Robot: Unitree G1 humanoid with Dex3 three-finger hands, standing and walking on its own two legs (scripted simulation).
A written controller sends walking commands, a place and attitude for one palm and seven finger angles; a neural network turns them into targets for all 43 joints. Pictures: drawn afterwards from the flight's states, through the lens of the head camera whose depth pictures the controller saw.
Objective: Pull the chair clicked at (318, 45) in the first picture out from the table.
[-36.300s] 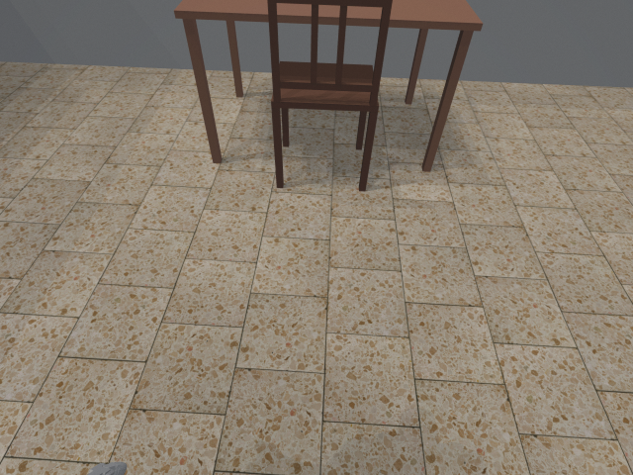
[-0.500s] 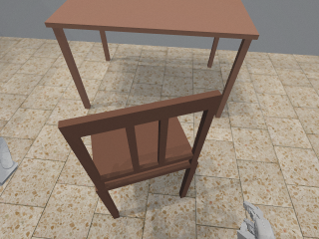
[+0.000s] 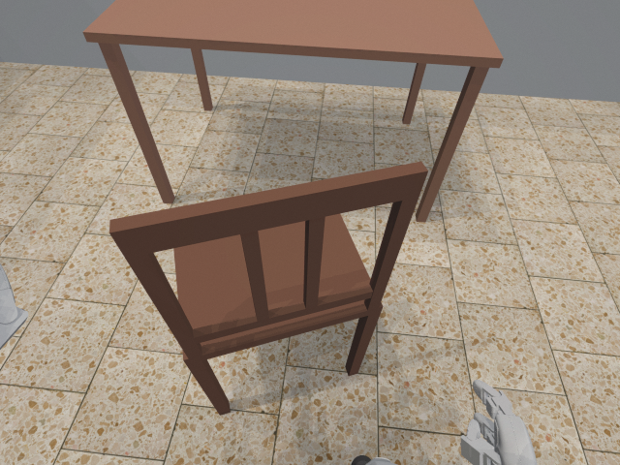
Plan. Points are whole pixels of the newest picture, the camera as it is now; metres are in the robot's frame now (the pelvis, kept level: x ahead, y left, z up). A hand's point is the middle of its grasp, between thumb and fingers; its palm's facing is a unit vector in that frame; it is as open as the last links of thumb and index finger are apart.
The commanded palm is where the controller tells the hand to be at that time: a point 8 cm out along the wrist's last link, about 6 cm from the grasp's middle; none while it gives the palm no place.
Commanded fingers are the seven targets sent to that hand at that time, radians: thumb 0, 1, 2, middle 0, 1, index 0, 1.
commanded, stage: step back with the hand held close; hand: left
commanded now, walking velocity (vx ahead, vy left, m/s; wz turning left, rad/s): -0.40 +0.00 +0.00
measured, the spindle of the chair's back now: (256, 278) +0.41 +0.12 -0.07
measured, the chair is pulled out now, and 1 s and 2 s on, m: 0.59 0.59 0.59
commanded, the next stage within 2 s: stop stepping back and stand still in 1.72 s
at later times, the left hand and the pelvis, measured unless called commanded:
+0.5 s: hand (35, 304) +0.21 +0.26 +0.18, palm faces +0.46 -0.74 -0.49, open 7.4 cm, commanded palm +0.14 +0.30 +0.19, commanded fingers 0.00 0.90 0.90 -0.20 -0.30 -0.20 -0.30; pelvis +0.00 -0.01 +0.00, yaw +0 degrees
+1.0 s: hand (33, 325) +0.20 +0.25 +0.18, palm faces +0.43 -0.77 -0.47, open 7.4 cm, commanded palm +0.13 +0.30 +0.19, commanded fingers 0.00 0.90 0.90 -0.20 -0.30 -0.20 -0.30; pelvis -0.01 -0.01 +0.00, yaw +1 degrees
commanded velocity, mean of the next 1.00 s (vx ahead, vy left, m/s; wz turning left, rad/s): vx -0.40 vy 0.00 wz -0.01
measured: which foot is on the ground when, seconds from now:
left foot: down 0.00-1.00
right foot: down 0.00-1.00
